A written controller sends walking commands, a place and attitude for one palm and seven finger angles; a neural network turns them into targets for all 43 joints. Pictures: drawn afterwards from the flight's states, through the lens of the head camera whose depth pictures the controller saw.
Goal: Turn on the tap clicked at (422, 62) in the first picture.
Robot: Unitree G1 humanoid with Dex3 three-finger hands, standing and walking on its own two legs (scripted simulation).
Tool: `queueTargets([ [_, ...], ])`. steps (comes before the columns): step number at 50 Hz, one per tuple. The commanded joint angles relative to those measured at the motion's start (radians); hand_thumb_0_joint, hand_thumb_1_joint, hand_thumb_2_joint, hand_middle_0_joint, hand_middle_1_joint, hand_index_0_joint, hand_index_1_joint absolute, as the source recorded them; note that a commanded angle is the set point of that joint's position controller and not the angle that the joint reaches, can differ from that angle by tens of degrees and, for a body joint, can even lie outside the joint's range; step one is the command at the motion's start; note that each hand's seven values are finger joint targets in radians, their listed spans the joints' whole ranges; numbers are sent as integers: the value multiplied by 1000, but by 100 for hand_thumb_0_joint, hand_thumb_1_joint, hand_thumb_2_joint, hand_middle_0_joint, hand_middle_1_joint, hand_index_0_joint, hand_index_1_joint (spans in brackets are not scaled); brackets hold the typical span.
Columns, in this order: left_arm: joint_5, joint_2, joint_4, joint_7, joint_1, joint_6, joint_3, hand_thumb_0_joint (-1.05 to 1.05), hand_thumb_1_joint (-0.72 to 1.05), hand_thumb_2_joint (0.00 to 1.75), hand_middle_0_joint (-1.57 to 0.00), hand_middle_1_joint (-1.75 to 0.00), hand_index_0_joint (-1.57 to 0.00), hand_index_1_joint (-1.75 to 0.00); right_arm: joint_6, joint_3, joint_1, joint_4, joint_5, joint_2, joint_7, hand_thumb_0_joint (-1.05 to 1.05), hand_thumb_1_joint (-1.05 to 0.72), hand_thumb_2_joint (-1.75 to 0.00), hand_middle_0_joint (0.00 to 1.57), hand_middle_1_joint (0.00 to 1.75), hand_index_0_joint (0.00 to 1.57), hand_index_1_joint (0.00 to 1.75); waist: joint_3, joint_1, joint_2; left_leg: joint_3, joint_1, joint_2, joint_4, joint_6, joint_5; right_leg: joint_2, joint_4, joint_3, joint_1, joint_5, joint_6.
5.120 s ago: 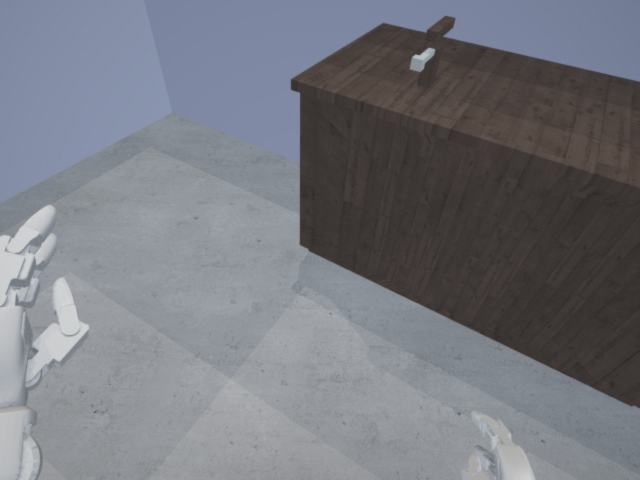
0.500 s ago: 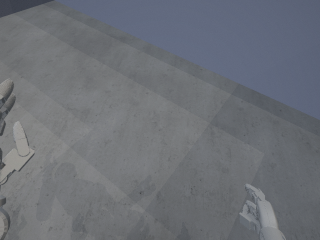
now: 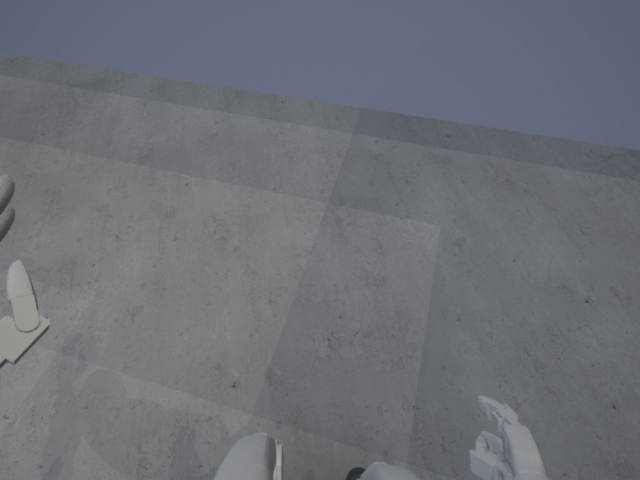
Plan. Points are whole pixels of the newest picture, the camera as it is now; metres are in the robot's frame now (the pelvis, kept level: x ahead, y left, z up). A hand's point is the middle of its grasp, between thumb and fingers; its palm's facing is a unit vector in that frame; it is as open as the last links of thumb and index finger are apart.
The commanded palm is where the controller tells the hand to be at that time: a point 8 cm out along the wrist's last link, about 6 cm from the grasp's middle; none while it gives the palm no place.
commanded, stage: turn to face it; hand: left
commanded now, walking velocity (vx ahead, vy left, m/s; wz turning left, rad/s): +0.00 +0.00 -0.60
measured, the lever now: out of the picture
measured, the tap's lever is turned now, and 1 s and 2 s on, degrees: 0 0 0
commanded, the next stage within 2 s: none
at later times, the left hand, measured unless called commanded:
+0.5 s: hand (104, 315) +0.23 +0.18 +0.18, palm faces +0.16 -0.89 -0.42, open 7.4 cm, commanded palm +0.19 +0.23 +0.19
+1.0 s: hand (223, 338) +0.22 +0.08 +0.18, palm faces -0.12 -0.90 -0.42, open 7.4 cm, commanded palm +0.19 +0.14 +0.19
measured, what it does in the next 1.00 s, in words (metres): walks backwards, turning right: left foot, then right foot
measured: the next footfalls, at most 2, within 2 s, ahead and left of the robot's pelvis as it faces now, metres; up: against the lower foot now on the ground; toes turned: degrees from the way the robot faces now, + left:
left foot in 0.24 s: +0.03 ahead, +0.15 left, +0.00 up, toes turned -3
right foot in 0.56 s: -0.06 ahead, -0.13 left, +0.00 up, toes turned -27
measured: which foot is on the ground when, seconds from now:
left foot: up 0.00-0.22, down 0.24-0.56, up 0.58-0.84, down 0.86-1.00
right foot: down 0.00-0.26, up 0.28-0.54, down 0.56-0.88, up 0.90-1.00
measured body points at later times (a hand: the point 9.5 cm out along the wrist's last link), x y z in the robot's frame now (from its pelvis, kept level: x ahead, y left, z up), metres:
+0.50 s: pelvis -0.05 +0.01 +0.00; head -0.02 +0.00 +0.45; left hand +0.22 +0.23 +0.20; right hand +0.07 -0.22 -0.09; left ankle -0.01 +0.16 -0.73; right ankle -0.08 -0.11 -0.70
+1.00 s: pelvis -0.11 +0.01 +0.00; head -0.08 +0.00 +0.45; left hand +0.22 +0.13 +0.20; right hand -0.11 -0.29 -0.08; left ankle -0.01 +0.10 -0.73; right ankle -0.16 -0.09 -0.67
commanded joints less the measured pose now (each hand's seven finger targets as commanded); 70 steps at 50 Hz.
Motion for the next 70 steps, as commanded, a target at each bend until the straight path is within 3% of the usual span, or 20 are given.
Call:
queueTargets([
  [1,-11,154,-97,32,13,-41,144,0,90,90,-20,-30,-20,-30,-37,-32,-66,-170,1,-70,-8,0,-90,-90,20,30,20,30,-298,43,-143,-6,21,0,-170,10,17,-275,-210,320,197,312,-71],
  [10,12,136,-152,27,-125,-27,59,0,90,90,-20,-30,-20,-30,-16,-23,-30,-209,2,-90,-6,0,-90,-90,20,30,20,30,-270,50,-106,15,328,-22,-644,60,42,-222,-235,430,-3,-9,-17],
  [13,24,132,-183,10,-205,-52,56,0,90,90,-20,-30,-20,-30,-24,-37,-40,-238,-5,-128,-16,0,-90,-90,20,30,20,30,-183,48,219,-205,449,277,-852,194,133,-6,101,226,-253,-193,101],
  [15,47,140,-182,12,-233,-63,59,0,90,90,-20,-30,-20,-30,-48,-31,-46,-236,-9,-70,-21,0,-90,-90,20,30,20,30,-153,48,289,-243,217,399,-917,264,127,-42,596,86,-184,-252,133],
  [19,41,61,-138,3,-251,-46,-28,0,90,90,-20,-30,-20,-30,-80,-38,-7,-211,13,-100,8,0,-90,-90,20,30,20,30,-109,42,215,61,288,312,-796,184,433,-86,412,-21,-163,-213,158],
  [26,30,116,-149,2,-214,-43,30,0,90,90,-20,-30,-20,-30,-124,-42,32,-213,10,-112,27,0,-90,-90,20,30,20,30,-220,36,214,137,335,267,-537,99,540,-36,-74,-118,156,-13,139],
  [27,34,137,-160,6,-208,-47,48,0,90,90,-20,-30,-20,-30,-124,-41,35,-213,17,-100,32,0,-90,-90,20,30,20,30,-258,36,108,160,282,223,-394,73,465,-104,-138,-42,247,157,103],
  [29,22,197,-74,26,-77,-48,138,0,90,90,-20,-30,-20,-30,-110,-20,-13,-232,15,-63,23,0,-90,-90,20,30,20,30,-311,63,-257,79,-95,29,-29,5,-223,-382,-109,401,411,875,-75],
  [31,-7,221,-216,30,-36,-49,168,0,90,90,-20,-30,-20,-30,-78,-18,-41,-227,17,-52,21,0,-90,-90,20,30,20,30,-337,47,-207,-59,-143,63,101,9,-145,-398,-88,406,423,736,-112],
  [34,-14,189,-222,33,31,-59,191,0,90,90,-20,-30,-20,-30,-33,-7,-82,-201,10,-36,12,0,-90,-90,20,30,20,30,-340,35,-121,-26,-44,55,-72,3,-58,-320,-101,265,329,586,-80],
  [41,2,151,-182,33,-6,-40,142,0,90,90,-20,-30,-20,-30,-32,-31,-10,-198,10,-87,-6,0,-90,-90,20,30,20,30,-294,27,-126,35,316,-2,-615,40,106,-231,-126,317,44,115,-21],
  [44,24,143,-178,20,-83,-57,115,0,90,90,-20,-30,-20,-30,-41,-57,-25,-227,8,-131,-24,0,-90,-90,20,30,20,30,-218,39,276,-259,392,364,-855,211,256,-24,376,100,-223,-329,118],
  [45,37,146,-147,21,-88,-68,110,0,90,90,-20,-30,-20,-30,-51,-41,-41,-221,-6,-102,-24,0,-90,-90,20,30,20,30,-186,35,310,-309,260,427,-893,254,216,-48,604,68,-200,-332,131],
  [49,44,88,-201,10,-211,-62,1,0,90,90,-20,-30,-20,-30,-78,-49,-23,-202,17,-110,4,0,-90,-90,20,30,20,30,-124,35,237,27,244,312,-795,188,345,-100,509,-14,-167,-222,156],
  [56,28,115,-143,10,-180,-47,40,0,90,90,-20,-30,-20,-30,-119,-44,39,-212,9,-117,22,0,-90,-90,20,30,20,30,-186,32,237,125,242,281,-606,110,363,-43,8,-123,134,-111,147],
  [58,30,176,-132,16,-177,-55,92,0,90,90,-20,-30,-20,-30,-118,-38,45,-214,17,-76,25,0,-90,-90,20,30,20,30,-229,35,-83,177,123,153,-284,44,106,-217,-156,122,264,291,52],
  [59,20,192,-61,27,-101,-46,135,0,90,90,-20,-30,-20,-30,-111,-19,-1,-236,9,-61,19,0,-90,-90,20,30,20,30,-255,62,-271,114,-98,25,-84,12,-222,-364,-166,406,321,594,-49],
  [60,-6,190,-100,24,-95,-29,124,0,90,90,-20,-30,-20,-30,-98,-34,-42,-236,24,-73,17,0,-90,-90,20,30,20,30,-275,62,-306,-16,-101,39,45,14,-178,-401,-197,490,272,546,-64],
  [64,-14,148,-116,22,-2,-41,137,0,90,90,-20,-30,-20,-30,-26,-3,-76,-194,11,-37,6,0,-90,-90,20,30,20,30,-299,36,-133,-54,-129,43,96,-7,-5,-304,-133,282,328,521,-58],
  [70,-8,155,-121,32,-38,-44,112,0,90,90,-20,-30,-20,-30,-16,-27,-73,-193,5,-75,-13,0,-90,-90,20,30,20,30,-287,51,-129,-12,39,1,-214,17,-5,-285,-226,356,215,245,-80],
])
